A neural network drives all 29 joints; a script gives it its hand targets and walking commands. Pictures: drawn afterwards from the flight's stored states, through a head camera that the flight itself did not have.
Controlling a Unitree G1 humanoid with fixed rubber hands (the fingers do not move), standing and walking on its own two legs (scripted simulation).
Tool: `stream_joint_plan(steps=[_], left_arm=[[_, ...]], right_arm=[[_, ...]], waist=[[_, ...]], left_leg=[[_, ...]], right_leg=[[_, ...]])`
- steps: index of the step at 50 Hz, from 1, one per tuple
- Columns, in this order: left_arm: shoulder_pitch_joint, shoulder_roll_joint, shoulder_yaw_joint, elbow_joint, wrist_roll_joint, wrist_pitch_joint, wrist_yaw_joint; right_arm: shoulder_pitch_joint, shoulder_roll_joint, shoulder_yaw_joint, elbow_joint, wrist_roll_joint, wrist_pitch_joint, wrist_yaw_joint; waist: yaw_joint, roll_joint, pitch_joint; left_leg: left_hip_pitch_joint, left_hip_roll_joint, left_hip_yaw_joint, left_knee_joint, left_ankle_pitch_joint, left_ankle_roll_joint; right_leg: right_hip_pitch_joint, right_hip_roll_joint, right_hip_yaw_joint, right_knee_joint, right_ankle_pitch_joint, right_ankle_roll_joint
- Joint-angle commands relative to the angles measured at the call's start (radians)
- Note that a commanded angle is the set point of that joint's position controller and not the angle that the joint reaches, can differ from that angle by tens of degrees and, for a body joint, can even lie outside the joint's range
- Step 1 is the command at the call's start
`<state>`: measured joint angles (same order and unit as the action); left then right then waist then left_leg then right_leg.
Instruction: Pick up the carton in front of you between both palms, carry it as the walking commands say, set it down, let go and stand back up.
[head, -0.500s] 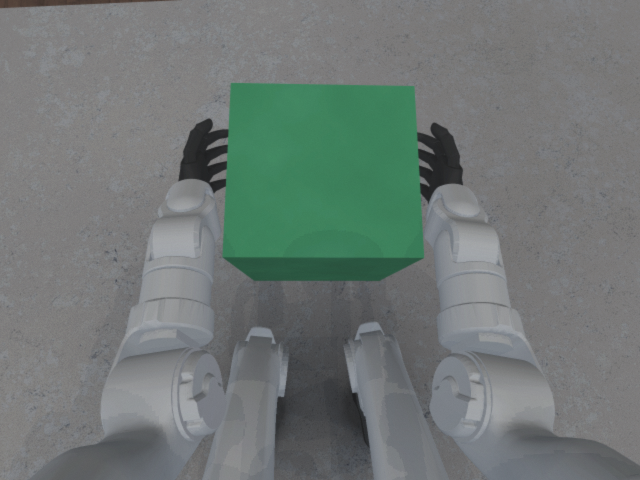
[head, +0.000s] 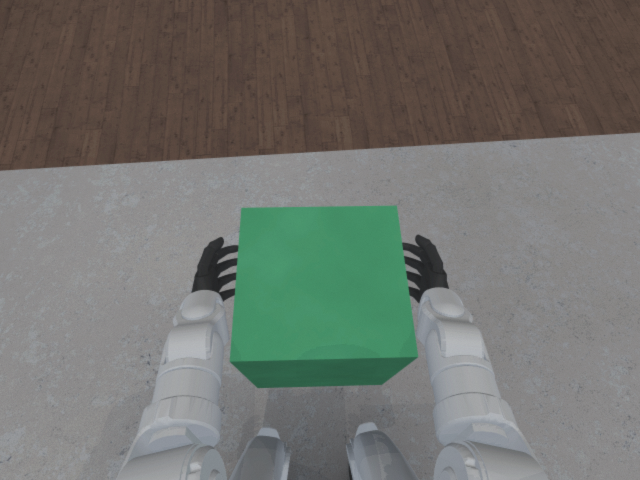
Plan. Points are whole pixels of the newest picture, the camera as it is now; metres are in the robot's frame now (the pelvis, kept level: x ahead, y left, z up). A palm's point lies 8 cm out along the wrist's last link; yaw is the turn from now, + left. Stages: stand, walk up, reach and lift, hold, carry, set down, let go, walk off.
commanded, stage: reach and lift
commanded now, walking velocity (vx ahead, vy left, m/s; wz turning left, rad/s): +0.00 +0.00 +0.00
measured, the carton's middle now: (319, 306) +0.36 +0.00 -0.10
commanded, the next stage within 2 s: hold in 1.46 s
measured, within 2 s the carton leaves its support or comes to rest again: neither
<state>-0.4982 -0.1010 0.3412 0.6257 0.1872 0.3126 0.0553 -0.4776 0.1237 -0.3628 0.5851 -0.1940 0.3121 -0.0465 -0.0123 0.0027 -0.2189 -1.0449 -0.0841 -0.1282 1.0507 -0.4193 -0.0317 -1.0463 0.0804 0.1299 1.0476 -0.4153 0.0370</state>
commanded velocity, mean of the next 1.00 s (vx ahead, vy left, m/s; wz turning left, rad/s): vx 0.00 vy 0.00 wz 0.00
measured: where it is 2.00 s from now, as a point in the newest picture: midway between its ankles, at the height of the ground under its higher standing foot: outside the picture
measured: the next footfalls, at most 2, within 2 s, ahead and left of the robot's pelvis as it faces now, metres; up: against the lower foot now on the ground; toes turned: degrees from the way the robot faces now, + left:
none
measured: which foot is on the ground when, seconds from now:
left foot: down 0.00-1.00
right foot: down 0.00-1.00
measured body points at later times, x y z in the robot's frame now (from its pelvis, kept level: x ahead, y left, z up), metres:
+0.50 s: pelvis +0.03 +0.00 +0.08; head +0.00 +0.00 +0.53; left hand +0.33 +0.15 +0.09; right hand +0.33 -0.15 +0.10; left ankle +0.04 +0.13 -0.66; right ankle +0.04 -0.13 -0.66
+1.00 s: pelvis +0.02 +0.00 +0.08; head +0.00 +0.00 +0.53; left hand +0.33 +0.15 +0.10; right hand +0.33 -0.15 +0.11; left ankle +0.04 +0.13 -0.66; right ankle +0.04 -0.13 -0.66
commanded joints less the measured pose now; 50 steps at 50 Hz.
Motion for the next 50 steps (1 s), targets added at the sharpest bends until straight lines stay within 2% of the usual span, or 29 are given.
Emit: stream_joint_plan(steps=[1, 9, 17, 20, 25, 28, 30, 37, 50], left_arm=[[-0.485, -1.056, -0.58, -0.002, -0.127, -0.013, -0.245], [-0.343, -1.052, -0.626, -0.067, -0.136, 0.042, -0.257], [-0.243, -1.046, -0.687, -0.19, -0.164, 0.158, -0.272], [-0.222, -1.027, -0.694, -0.238, -0.167, 0.209, -0.277], [-0.229, -0.998, -0.62, -0.223, -0.135, 0.27, -0.291], [-0.289, -0.996, -0.576, -0.191, -0.116, 0.276, -0.304], [-0.341, -1.012, -0.585, -0.201, -0.125, 0.271, -0.311], [-0.402, -1.036, -0.598, -0.212, -0.132, 0.268, -0.317], [-0.325, -1.008, -0.614, -0.274, -0.134, 0.296, -0.306]], right_arm=[[-0.483, 1.031, 0.598, 0.032, 0.126, 0.001, 0.242], [-0.34, 1.03, 0.642, -0.027, 0.129, 0.055, 0.252], [-0.238, 1.015, 0.704, -0.145, 0.159, 0.164, 0.263], [-0.211, 1.013, 0.707, -0.18, 0.164, 0.213, 0.269], [-0.219, 0.986, 0.635, -0.164, 0.13, 0.275, 0.283], [-0.28, 0.986, 0.591, -0.133, 0.112, 0.28, 0.295], [-0.331, 1.002, 0.599, -0.143, 0.118, 0.275, 0.301], [-0.397, 1.021, 0.618, -0.158, 0.129, 0.273, 0.306], [-0.315, 0.992, 0.629, -0.211, 0.131, 0.299, 0.299]], waist=[[0.0, 0.006, -0.516], [0.004, 0.0, -0.37], [0.009, 0.0, -0.213], [0.006, 0.001, -0.139], [0.011, -0.002, 0.022], [0.011, -0.003, 0.061], [0.01, -0.004, 0.031], [0.01, -0.004, -0.04], [0.01, 0.001, -0.047]], left_leg=[[0.418, -0.052, 0.067, -0.206, 0.293, 0.015], [0.64, -0.033, 0.047, -0.394, 0.41, 0.016], [0.847, -0.014, 0.04, -0.566, 0.478, 0.013], [0.884, -0.011, 0.042, -0.619, 0.455, 0.01], [0.878, -0.008, 0.052, -0.675, 0.296, 0.018], [0.865, -0.005, 0.061, -0.678, 0.208, 0.025], [0.873, -0.003, 0.062, -0.67, 0.201, 0.027], [0.899, -0.005, 0.068, -0.663, 0.215, 0.024], [0.963, -0.011, 0.067, -0.695, 0.341, 0.013]], right_leg=[[0.43, 0.053, -0.071, -0.2, 0.302, -0.018], [0.657, 0.036, -0.053, -0.385, 0.417, -0.018], [0.853, 0.018, -0.051, -0.556, 0.478, -0.017], [0.904, 0.017, -0.047, -0.61, 0.465, -0.016], [0.899, 0.011, -0.052, -0.667, 0.307, -0.024], [0.881, 0.006, -0.06, -0.67, 0.22, -0.029], [0.888, 0.004, -0.061, -0.664, 0.212, -0.03], [0.92, 0.005, -0.066, -0.655, 0.227, -0.024], [0.975, 0.015, -0.068, -0.683, 0.354, -0.018]])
